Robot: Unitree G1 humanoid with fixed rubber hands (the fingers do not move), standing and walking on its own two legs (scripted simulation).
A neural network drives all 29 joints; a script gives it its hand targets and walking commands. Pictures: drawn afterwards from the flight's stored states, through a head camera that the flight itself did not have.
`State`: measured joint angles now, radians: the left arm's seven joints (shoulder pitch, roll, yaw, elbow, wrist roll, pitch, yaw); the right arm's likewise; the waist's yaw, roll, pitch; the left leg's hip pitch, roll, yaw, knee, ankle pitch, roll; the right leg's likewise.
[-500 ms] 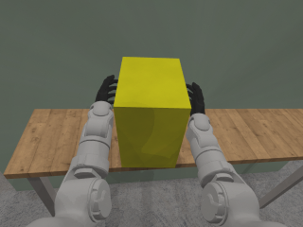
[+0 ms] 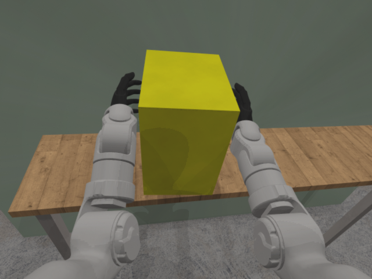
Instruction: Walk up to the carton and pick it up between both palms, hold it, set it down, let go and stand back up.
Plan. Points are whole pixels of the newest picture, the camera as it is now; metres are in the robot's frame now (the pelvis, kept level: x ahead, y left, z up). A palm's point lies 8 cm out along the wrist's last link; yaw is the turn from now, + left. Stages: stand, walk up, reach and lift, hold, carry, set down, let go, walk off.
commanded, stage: reach and lift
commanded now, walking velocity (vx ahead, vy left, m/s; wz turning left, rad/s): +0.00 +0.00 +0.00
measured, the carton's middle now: (180, 125) +0.42 -0.01 +0.15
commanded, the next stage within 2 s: hold in 1.04 s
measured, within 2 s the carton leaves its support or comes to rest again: neither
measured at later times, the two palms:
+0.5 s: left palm (115, 101) +0.39 +0.12 +0.23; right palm (242, 112) +0.37 -0.13 +0.22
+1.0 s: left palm (115, 93) +0.39 +0.12 +0.25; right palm (245, 98) +0.39 -0.13 +0.25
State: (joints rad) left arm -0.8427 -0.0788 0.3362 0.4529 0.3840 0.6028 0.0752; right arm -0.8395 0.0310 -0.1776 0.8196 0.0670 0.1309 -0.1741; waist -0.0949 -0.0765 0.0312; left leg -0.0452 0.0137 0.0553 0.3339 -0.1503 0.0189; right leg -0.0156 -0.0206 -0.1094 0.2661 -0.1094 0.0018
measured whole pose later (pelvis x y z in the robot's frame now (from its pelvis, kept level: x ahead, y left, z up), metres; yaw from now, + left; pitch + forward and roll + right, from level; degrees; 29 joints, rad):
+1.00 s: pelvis +0.02 +0.00 +0.00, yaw +1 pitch -11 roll -1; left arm -0.82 -0.06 0.35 0.25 0.38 0.80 0.01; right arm -0.89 -0.03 0.00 0.67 0.28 0.35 -0.28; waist -0.14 -0.06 0.02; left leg 0.02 0.03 0.04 0.37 -0.21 0.01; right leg 0.07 -0.01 -0.12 0.27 -0.15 0.00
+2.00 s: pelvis +0.01 -0.01 +0.00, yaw +0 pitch -10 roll -1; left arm -0.94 -0.02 0.41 0.32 0.37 0.91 -0.02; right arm -1.04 -0.05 -0.02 0.71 0.31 0.53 -0.32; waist -0.09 -0.04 -0.05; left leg -0.01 0.03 0.04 0.36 -0.19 0.00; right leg 0.03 -0.01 -0.12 0.29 -0.15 -0.01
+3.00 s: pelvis +0.02 -0.02 +0.00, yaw +1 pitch -9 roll -1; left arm -0.94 0.00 0.40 0.32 0.38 0.90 -0.05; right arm -1.03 -0.04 -0.01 0.69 0.32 0.54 -0.34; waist -0.10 -0.04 -0.06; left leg 0.00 0.03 0.02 0.35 -0.18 -0.01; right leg 0.03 0.00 -0.13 0.29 -0.16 -0.02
